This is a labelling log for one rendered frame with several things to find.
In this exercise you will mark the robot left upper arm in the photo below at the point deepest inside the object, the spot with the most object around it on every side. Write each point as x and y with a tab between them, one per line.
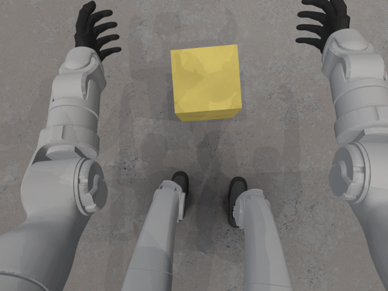
59	197

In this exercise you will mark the robot left thigh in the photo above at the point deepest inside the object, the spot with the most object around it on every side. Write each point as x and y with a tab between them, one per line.
151	265

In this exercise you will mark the robot right thigh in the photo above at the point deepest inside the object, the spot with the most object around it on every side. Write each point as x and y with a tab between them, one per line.
265	265

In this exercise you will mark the robot right forearm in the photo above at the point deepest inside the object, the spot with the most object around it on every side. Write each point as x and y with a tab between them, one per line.
359	87

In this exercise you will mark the robot thigh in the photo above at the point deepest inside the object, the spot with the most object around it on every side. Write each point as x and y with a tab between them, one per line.
265	265
151	265

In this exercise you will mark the robot right hand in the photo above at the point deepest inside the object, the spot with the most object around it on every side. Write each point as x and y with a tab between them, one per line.
335	19

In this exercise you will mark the robot right upper arm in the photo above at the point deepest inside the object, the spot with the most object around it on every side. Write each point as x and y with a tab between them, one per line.
359	175

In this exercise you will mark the robot left forearm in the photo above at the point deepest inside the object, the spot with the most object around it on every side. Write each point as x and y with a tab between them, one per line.
73	113

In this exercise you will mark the carton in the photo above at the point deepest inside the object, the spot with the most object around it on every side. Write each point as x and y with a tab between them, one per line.
206	83

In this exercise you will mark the robot left hand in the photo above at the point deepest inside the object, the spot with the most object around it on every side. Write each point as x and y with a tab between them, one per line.
86	34

